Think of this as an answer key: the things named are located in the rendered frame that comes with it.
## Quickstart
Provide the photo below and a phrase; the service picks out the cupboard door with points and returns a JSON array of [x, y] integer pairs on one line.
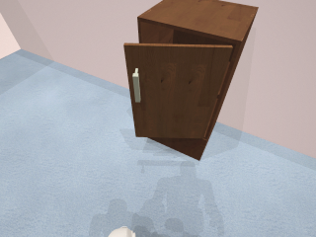
[[178, 84]]

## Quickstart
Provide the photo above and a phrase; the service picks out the robot left thigh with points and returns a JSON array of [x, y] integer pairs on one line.
[[122, 232]]

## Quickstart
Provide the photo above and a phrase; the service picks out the handle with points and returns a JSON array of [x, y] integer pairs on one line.
[[136, 86]]

